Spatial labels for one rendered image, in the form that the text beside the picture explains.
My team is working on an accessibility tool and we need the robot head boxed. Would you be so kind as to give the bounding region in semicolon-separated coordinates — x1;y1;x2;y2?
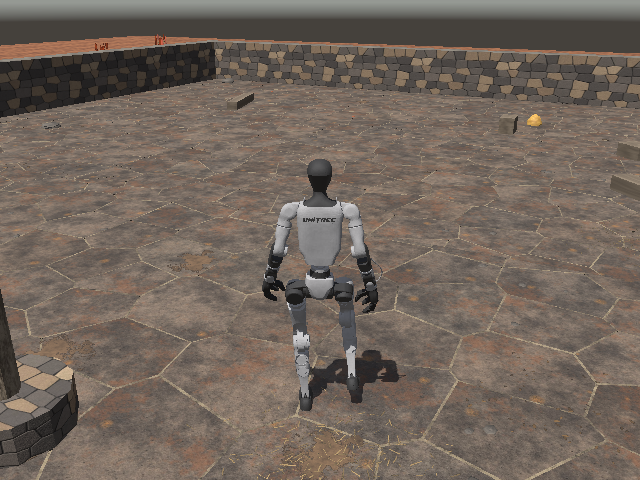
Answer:
303;159;337;207

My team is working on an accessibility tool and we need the robot left foot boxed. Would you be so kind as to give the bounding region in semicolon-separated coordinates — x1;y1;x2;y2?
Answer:
299;386;313;411

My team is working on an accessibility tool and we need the robot left hand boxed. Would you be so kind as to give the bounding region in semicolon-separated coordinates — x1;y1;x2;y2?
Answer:
262;279;285;301

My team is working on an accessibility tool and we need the robot right hand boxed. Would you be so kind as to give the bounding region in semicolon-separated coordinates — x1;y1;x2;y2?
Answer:
355;287;379;313

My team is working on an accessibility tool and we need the robot right forearm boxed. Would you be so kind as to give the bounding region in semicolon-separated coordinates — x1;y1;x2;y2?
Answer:
357;243;377;291

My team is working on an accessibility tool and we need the right robot upper arm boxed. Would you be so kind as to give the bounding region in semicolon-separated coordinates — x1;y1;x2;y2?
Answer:
341;202;367;259

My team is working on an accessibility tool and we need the left robot upper arm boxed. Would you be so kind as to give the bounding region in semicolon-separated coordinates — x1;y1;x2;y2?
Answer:
272;202;299;257

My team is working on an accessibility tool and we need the robot left forearm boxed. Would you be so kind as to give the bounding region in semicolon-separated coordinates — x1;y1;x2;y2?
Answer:
264;242;283;283

